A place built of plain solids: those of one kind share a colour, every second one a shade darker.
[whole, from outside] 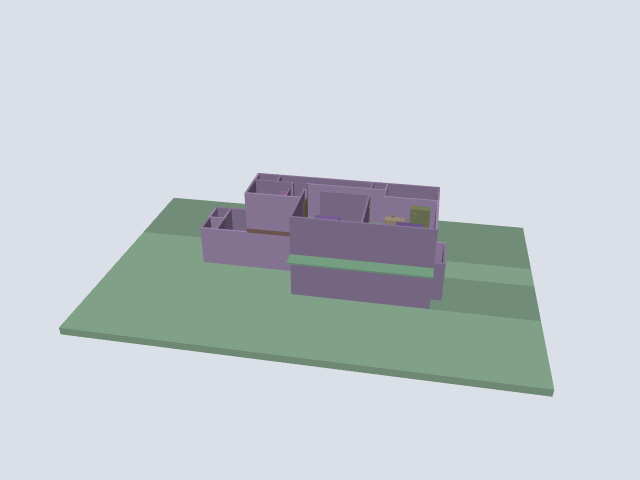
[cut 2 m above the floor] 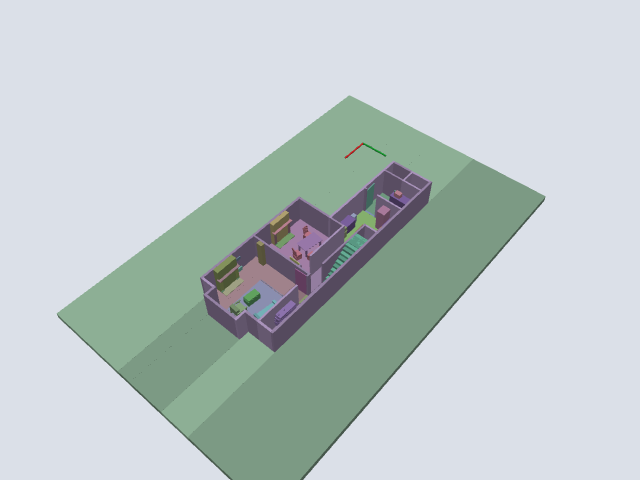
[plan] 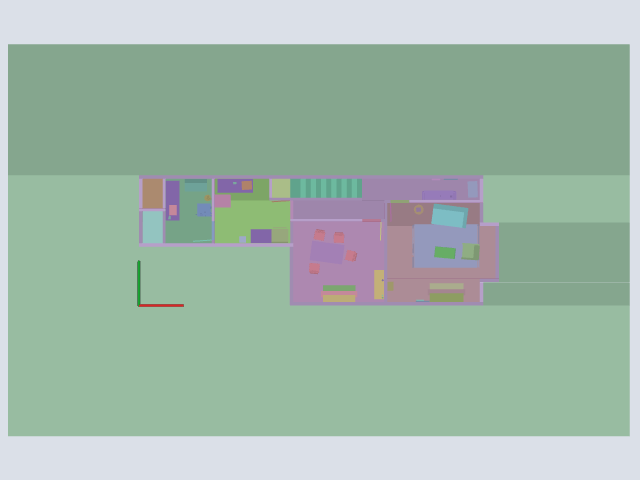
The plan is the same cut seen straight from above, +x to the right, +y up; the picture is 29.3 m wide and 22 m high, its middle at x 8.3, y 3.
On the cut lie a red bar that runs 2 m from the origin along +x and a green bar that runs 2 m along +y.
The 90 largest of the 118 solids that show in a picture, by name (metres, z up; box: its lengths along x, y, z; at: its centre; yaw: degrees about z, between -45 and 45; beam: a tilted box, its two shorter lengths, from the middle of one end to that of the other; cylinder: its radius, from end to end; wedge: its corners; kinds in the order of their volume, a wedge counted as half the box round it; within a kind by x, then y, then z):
{
 "under_1": {"box": [6.0, 3.28, 0.5], "at": [-3.0, 4.33, -0.33]},
 "under_2": {"box": [12.91, 2.69, 0.5], "at": [0.46, 1.34, -0.33]},
 "under_3": {"box": [28.5, 6.0, 0.5], "at": [8.25, -3.0, -0.33]},
 "under_4": {"box": [28.5, 6.0, 0.5], "at": [8.25, 8.97, -0.33]},
 "under_5": {"box": [6.72, 1.07, 0.5], "at": [19.14, 0.54, -0.33]},
 "under_6": {"box": [6.72, 2.17, 0.5], "at": [19.14, 4.88, -0.33]},
 "under_7": {"box": [6.0, 2.73, 0.5], "at": [19.5, 2.44, -0.33]},
 "wall_1": {"box": [0.16, 1.47, 2.95], "at": [0.08, 3.58, 1.18]},
 "wall_2": {"box": [0.16, 1.36, 2.95], "at": [0.08, 5.13, 1.18]},
 "wall_3": {"box": [1.22, 0.13, 2.95], "at": [0.61, 4.38, 1.18]},
 "wall_4": {"box": [0.13, 1.47, 2.95], "at": [1.16, 3.58, 1.18]},
 "wall_5": {"box": [0.13, 1.36, 2.95], "at": [1.16, 5.13, 1.18]},
 "wall_6": {"box": [0.16, 1.96, 2.62], "at": [3.39, 3.83, 4.26]},
 "wall_7": {"box": [0.13, 1.95, 2.95], "at": [3.4, 4.83, 1.18]},
 "wall_8": {"box": [7.07, 0.16, 2.95], "at": [3.54, 2.77, 1.18]},
 "wall_9": {"box": [2.79, 0.13, 2.62], "at": [4.71, 4.88, 4.26]},
 "wall_10": {"box": [3.76, 0.16, 2.62], "at": [5.19, 2.77, 4.26]},
 "wall_11": {"box": [0.13, 0.87, 2.95], "at": [6.04, 5.38, 1.18]},
 "wall_12": {"box": [0.16, 2.53, 5.88], "at": [6.99, 1.43, 2.64]},
 "wall_13": {"box": [0.13, 0.98, 5.88], "at": [7.0, 3.34, 2.64]},
 "wall_14": {"box": [15.78, 0.16, 2.95], "at": [7.89, 5.89, 1.18]},
 "wall_15": {"box": [4.26, 0.13, 2.95], "at": [8.1, 4.88, 1.18]},
 "wall_16": {"box": [3.3, 0.13, 2.95], "at": [8.59, 3.9, 1.18]},
 "wall_17": {"box": [12.47, 0.16, 2.62], "at": [9.54, 5.89, 4.26]},
 "wall_18": {"box": [5.42, 0.13, 2.62], "at": [9.65, 4.88, 4.26]},
 "wall_19": {"box": [3.3, 0.13, 2.62], "at": [9.73, 3.9, 4.26]},
 "wall_20": {"box": [0.13, 3.67, 5.88], "at": [11.31, 2.0, 2.64]},
 "wall_21": {"box": [0.13, 0.74, 2.95], "at": [11.31, 4.33, 1.18]},
 "wall_22": {"box": [8.87, 0.16, 5.88], "at": [11.35, 0.08, 2.64]},
 "wall_23": {"box": [0.28, 0.13, 2.95], "at": [11.39, 4.76, 1.18]},
 "wall_24": {"box": [3.55, 0.13, 2.62], "at": [14.01, 3.9, 4.26]},
 "wall_25": {"box": [3.39, 0.13, 2.95], "at": [14.09, 4.76, 1.18]},
 "wall_26": {"box": [0.16, 0.91, 2.95], "at": [15.7, 0.61, 1.18]},
 "wall_27": {"box": [0.16, 3.67, 2.62], "at": [15.7, 2.0, 4.26]},
 "wall_28": {"box": [0.16, 0.9, 2.95], "at": [15.7, 4.25, 1.18]},
 "wall_29": {"box": [0.16, 0.98, 2.95], "at": [15.7, 5.32, 1.18]},
 "wall_30": {"box": [0.88, 0.16, 2.95], "at": [16.06, 1.15, 1.18]},
 "wall_31": {"box": [0.88, 0.16, 2.95], "at": [16.06, 3.72, 1.18]},
 "wall_32": {"box": [0.16, 2.41, 2.95], "at": [16.42, 2.44, 1.18]},
 "stair_1": {"box": [0.47, 0.87, 2.86], "at": [7.17, 5.38, 1.13]},
 "stair_2": {"box": [0.7, 0.87, 2.66], "at": [7.29, 5.38, 1.03]},
 "stair_3": {"box": [0.94, 0.87, 2.46], "at": [7.41, 5.38, 0.93]},
 "stair_4": {"box": [1.17, 0.87, 2.27], "at": [7.53, 5.38, 0.83]},
 "stair_5": {"box": [1.41, 0.87, 2.07], "at": [7.64, 5.38, 0.74]},
 "stair_6": {"box": [1.64, 0.87, 1.87], "at": [7.76, 5.38, 0.64]},
 "stair_7": {"box": [1.88, 0.87, 1.68], "at": [7.88, 5.38, 0.54]},
 "stair_8": {"box": [2.11, 0.87, 1.48], "at": [8.0, 5.38, 0.44]},
 "stair_9": {"box": [2.35, 0.87, 1.28], "at": [8.11, 5.38, 0.34]},
 "stair_10": {"box": [2.58, 0.87, 1.09], "at": [8.23, 5.38, 0.24]},
 "stair_11": {"box": [2.82, 0.87, 0.89], "at": [8.35, 5.38, 0.15]},
 "stair_12": {"box": [3.05, 0.87, 0.69], "at": [8.47, 5.38, 0.05]},
 "stair_13": {"box": [3.29, 0.87, 0.5], "at": [8.58, 5.38, -0.05]},
 "floor_front_1": {"box": [4.24, 1.07, 0.66], "at": [13.5, 0.69, -0.33]},
 "floor_front_2": {"box": [4.24, 1.06, 0.66], "at": [13.5, 4.17, -0.33]},
 "floor_front_3": {"box": [4.96, 2.41, 0.66], "at": [13.86, 2.44, -0.33]},
 "floor_back_1": {"box": [4.18, 3.67, 0.66], "at": [9.16, 2.0, -0.33]},
 "floor_hall_1": {"box": [4.18, 0.85, 0.66], "at": [9.16, 4.38, -0.33]},
 "floor_hall_2": {"box": [5.39, 0.98, 0.66], "at": [12.92, 5.32, -0.33]},
 "floor_kitchen_1": {"box": [2.5, 1.0, 0.5], "at": [4.72, 5.31, -0.41]},
 "floor_kitchen_2": {"box": [3.47, 1.96, 0.5], "at": [5.21, 3.83, -0.41]},
 "floor_scullery_1": {"box": [2.12, 2.96, 0.5], "at": [2.28, 4.33, -0.41]},
 "fixture_breast_bedroom_1": {"box": [1.49, 0.41, 2.5], "at": [9.18, 0.36, 4.33]},
 "fixture_breast_bedroom_2": {"box": [1.54, 0.4, 2.5], "at": [14.1, 0.36, 4.33]},
 "fixture_breast_front_1": {"box": [1.54, 0.4, 2.7], "at": [14.1, 0.36, 1.3]},
 "wardrobe_1": {"box": [1.26, 0.6, 2.0], "at": [14.65, 3.52, 4.13]},
 "counter_run_1": {"box": [0.61, 1.83, 0.78], "at": [1.53, 4.8, 0.32]},
 "counter_run_2": {"box": [0.95, 0.61, 0.78], "at": [5.61, 3.17, 0.32]},
 "fixture_breast_back_1": {"box": [1.49, 0.32, 2.7], "at": [9.18, 0.32, 1.3]},
 "upper_floor_next_1": {"box": [8.87, 1.0, 0.12], "at": [11.35, -0.5, 2.89]},
 "fridge_flat_1": {"box": [0.73, 0.6, 1.66], "at": [3.85, 4.79, 0.67]},
 "floor_owc_1": {"box": [0.93, 1.47, 0.5], "at": [0.62, 3.58, -0.41]},
 "chest_drawers_1": {"box": [1.28, 0.5, 1.04], "at": [13.06, 3.57, 3.65]},
 "sofa_1": {"box": [1.6, 0.93, 0.34], "at": [14.25, 4.1, 0.28], "yaw": -7.5},
 "sofa_2": {"box": [1.6, 0.23, 0.39], "at": [14.3, 4.46, 0.65], "yaw": -7.5},
 "floor_coals_1": {"box": [0.93, 1.36, 0.5], "at": [0.62, 5.13, -0.41]},
 "range_cooker_1": {"box": [0.76, 0.65, 0.94], "at": [6.46, 3.19, 0.3]},
 "sideboard_1": {"box": [0.45, 1.35, 0.71], "at": [11.02, 0.95, 0.51]},
 "floor_larder_1": {"box": [0.84, 0.87, 0.5], "at": [6.52, 5.38, -0.41]},
 "rug_1": {"box": [2.9, 2.0, 0.06], "at": [14.07, 2.72, -0.02], "yaw": 0.1},
 "washer_1": {"box": [0.62, 0.6, 0.87], "at": [2.98, 4.37, 0.27]},
 "drying_rack_1": {"box": [1.02, 0.57, 0.53], "at": [2.61, 5.51, 0.1]},
 "billy_1": {"box": [0.28, 0.42, 2.02], "at": [11.53, 0.88, 1.01]},
 "trunk_1": {"box": [0.95, 0.5, 0.42], "at": [14.03, 2.42, 0.21], "yaw": -5.3},
 "wall_band_1": {"box": [3.76, 0.16, 0.31], "at": [5.19, 2.77, 2.8]},
 "armchair_frame_1": {"box": [0.74, 0.63, 0.18], "at": [15.2, 2.47, 0.32], "yaw": -3.9},
 "leaf_bedroom_door_1": {"box": [0.05, 0.86, 1.98], "at": [7.21, 3.4, 4.12], "yaw": -2.0},
 "leaf_front_door_1": {"box": [0.05, 0.86, 1.98], "at": [11.54, 4.27, 0.99], "yaw": 2.0},
 "leaf_scullery_door_1": {"box": [0.86, 0.05, 1.98], "at": [2.91, 2.97, 0.83], "yaw": 4.0},
 "floor_gap_back_door_1": {"box": [0.86, 0.13, 0.66], "at": [10.67, 3.9, -0.33]},
 "floor_gap_front_door_1": {"box": [0.86, 0.13, 0.66], "at": [11.96, 4.76, -0.33]}
}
